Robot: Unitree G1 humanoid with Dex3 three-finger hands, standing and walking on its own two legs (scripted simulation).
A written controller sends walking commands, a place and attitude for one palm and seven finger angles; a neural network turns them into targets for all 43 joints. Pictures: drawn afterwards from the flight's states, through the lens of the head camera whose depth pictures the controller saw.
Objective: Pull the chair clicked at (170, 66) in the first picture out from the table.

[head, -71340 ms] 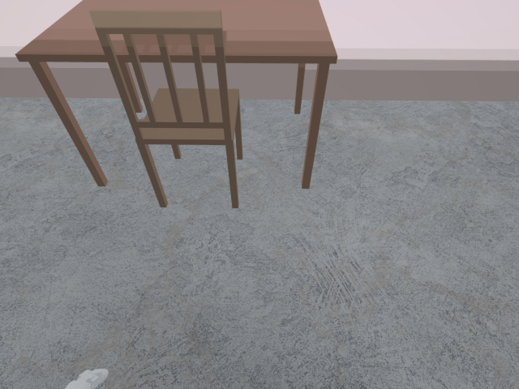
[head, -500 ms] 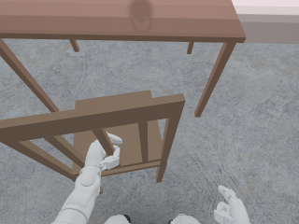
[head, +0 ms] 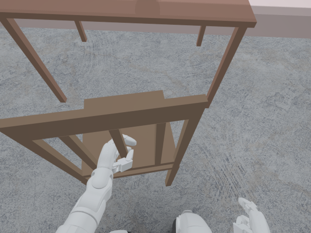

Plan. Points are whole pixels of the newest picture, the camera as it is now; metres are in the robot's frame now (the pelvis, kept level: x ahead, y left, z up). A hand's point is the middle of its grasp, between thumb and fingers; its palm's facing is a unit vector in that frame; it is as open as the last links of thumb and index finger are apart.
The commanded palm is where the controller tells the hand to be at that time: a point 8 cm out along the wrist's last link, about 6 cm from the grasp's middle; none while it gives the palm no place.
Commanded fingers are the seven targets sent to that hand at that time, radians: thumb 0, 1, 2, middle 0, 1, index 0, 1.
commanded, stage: step backward, pulling the chair out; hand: left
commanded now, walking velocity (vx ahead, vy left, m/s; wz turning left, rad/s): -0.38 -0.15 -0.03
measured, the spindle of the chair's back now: (123, 151) +0.33 +0.10 -0.08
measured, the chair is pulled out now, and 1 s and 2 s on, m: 0.49 0.61 0.61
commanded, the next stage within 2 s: stop walking, hand still on the chair in 0.32 s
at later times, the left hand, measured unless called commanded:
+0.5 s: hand (126, 195) +0.21 +0.08 -0.07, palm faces -0.12 -0.99 -0.12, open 5.2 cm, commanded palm +0.20 +0.13 -0.06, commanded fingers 0.00 0.90 0.90 -0.50 -1.45 -0.50 -1.45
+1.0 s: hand (123, 204) +0.19 +0.09 -0.07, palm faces -0.13 -0.98 -0.15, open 5.6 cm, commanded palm +0.18 +0.14 -0.06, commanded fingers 0.00 0.90 0.90 -0.50 -1.45 -0.50 -1.45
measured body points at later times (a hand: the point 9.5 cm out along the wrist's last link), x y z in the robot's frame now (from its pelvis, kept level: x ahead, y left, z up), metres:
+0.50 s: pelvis -0.09 +0.00 -0.01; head -0.03 +0.00 +0.44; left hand +0.21 +0.13 -0.06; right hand +0.03 -0.26 -0.12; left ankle -0.11 +0.15 -0.74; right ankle -0.03 -0.12 -0.73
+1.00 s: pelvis -0.09 +0.00 +0.00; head -0.07 -0.02 +0.45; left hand +0.19 +0.14 -0.05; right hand -0.01 -0.26 -0.13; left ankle -0.11 +0.15 -0.74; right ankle -0.08 -0.12 -0.74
